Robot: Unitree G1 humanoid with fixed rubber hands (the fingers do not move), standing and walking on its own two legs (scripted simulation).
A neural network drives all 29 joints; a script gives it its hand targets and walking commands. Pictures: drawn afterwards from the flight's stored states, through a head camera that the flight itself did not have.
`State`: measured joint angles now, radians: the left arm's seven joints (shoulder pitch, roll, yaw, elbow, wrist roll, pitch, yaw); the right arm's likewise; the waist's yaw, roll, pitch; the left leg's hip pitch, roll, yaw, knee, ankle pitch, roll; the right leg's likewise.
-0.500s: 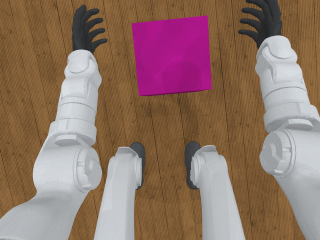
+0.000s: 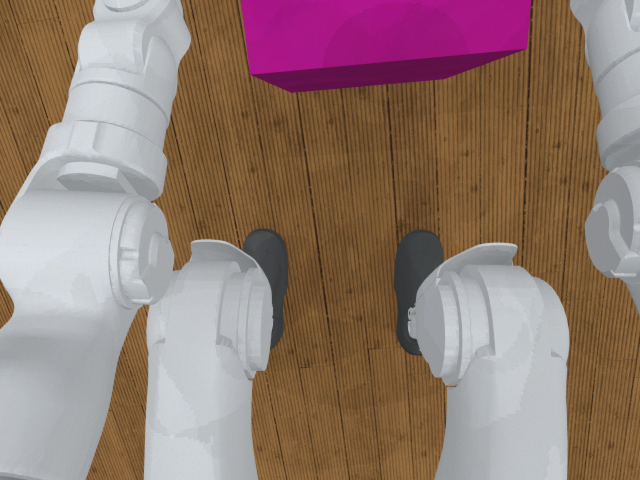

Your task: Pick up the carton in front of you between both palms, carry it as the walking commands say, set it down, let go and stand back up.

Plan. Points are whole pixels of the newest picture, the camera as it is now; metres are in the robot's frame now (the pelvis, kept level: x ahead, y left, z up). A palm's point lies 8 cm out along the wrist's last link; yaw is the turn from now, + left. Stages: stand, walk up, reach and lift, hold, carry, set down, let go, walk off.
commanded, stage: reach and lift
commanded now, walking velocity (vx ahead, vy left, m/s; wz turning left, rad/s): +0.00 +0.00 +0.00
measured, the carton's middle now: out of the picture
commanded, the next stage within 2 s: none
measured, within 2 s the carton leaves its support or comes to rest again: leaves its support in 0.86 s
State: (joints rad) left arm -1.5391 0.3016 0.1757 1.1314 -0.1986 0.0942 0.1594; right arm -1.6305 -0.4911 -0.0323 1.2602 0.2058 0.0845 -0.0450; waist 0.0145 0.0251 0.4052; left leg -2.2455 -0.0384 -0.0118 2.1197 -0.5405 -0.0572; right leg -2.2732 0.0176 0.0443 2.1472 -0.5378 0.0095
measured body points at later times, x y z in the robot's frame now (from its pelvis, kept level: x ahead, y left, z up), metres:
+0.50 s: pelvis +0.01 +0.00 -0.01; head +0.38 -0.03 +0.22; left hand +0.57 +0.13 -0.19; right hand +0.58 -0.19 -0.19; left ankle +0.12 +0.13 -0.35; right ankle +0.12 -0.12 -0.35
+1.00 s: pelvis +0.01 +0.00 -0.01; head +0.36 -0.04 +0.27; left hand +0.57 +0.12 -0.14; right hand +0.57 -0.19 -0.15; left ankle +0.12 +0.13 -0.35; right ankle +0.12 -0.12 -0.35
